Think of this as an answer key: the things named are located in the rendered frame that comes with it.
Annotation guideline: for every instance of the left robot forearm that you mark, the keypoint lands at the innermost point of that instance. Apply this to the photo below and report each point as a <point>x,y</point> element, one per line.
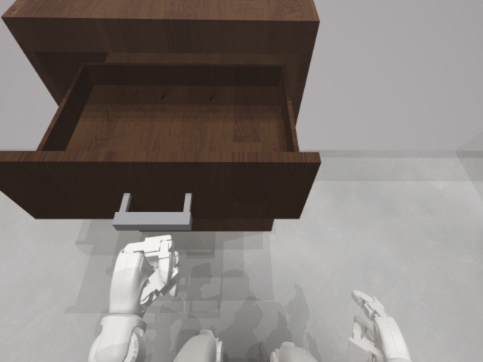
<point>121,339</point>

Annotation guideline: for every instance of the right robot thigh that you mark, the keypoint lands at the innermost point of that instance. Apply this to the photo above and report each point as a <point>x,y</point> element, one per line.
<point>291,354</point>

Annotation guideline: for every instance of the left robot thigh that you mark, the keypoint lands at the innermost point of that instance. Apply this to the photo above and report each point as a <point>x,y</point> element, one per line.
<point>201,348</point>

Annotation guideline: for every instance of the drawer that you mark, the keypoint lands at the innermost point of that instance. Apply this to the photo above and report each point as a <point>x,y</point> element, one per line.
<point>223,132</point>

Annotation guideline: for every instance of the cabinet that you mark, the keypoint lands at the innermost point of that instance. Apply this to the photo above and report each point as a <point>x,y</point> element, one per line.
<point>57,36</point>

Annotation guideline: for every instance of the robot right hand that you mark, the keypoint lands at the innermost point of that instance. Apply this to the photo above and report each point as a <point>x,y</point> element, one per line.
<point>384,340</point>

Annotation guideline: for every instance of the robot left hand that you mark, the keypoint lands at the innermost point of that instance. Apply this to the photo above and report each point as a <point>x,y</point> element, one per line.
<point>153,260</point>

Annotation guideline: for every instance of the robot thigh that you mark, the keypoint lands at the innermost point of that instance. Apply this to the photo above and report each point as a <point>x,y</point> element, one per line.
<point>201,348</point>
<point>291,354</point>

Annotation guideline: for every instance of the handle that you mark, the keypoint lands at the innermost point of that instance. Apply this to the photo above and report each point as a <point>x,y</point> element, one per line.
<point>153,221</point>

